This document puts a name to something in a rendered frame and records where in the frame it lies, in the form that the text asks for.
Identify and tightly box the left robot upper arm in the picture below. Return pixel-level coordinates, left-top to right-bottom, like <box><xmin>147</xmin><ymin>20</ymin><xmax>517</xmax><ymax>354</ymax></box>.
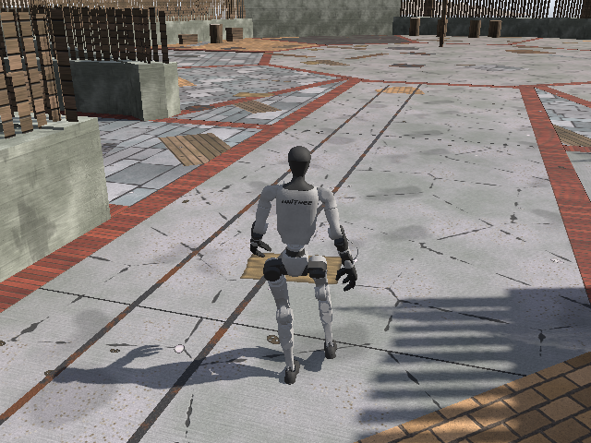
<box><xmin>253</xmin><ymin>185</ymin><xmax>279</xmax><ymax>234</ymax></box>

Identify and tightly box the robot left forearm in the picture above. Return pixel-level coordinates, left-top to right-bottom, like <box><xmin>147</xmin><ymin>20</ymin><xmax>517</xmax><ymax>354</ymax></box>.
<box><xmin>250</xmin><ymin>221</ymin><xmax>263</xmax><ymax>246</ymax></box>

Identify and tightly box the right robot upper arm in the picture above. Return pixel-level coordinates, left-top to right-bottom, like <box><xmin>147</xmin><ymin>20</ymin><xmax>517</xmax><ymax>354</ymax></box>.
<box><xmin>317</xmin><ymin>186</ymin><xmax>343</xmax><ymax>240</ymax></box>

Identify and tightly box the robot thigh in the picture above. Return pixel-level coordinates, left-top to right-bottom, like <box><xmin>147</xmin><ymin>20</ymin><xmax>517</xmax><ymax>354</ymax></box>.
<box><xmin>308</xmin><ymin>256</ymin><xmax>328</xmax><ymax>301</ymax></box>
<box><xmin>263</xmin><ymin>257</ymin><xmax>294</xmax><ymax>325</ymax></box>

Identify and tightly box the robot left thigh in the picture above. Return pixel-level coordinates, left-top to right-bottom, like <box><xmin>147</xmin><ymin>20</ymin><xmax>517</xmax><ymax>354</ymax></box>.
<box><xmin>263</xmin><ymin>257</ymin><xmax>294</xmax><ymax>325</ymax></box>

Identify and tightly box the right robot hand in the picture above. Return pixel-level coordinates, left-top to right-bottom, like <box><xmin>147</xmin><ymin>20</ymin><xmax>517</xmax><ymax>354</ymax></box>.
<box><xmin>335</xmin><ymin>265</ymin><xmax>357</xmax><ymax>291</ymax></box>

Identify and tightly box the robot right forearm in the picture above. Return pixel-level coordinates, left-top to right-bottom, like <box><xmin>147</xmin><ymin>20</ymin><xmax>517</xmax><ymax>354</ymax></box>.
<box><xmin>334</xmin><ymin>225</ymin><xmax>355</xmax><ymax>269</ymax></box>

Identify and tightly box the left robot hand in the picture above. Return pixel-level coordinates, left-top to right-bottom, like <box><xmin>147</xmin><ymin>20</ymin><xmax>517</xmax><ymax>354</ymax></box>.
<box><xmin>250</xmin><ymin>241</ymin><xmax>271</xmax><ymax>257</ymax></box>

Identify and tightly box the robot right thigh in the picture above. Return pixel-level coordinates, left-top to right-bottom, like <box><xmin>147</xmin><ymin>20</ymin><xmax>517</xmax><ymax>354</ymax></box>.
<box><xmin>308</xmin><ymin>256</ymin><xmax>328</xmax><ymax>301</ymax></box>

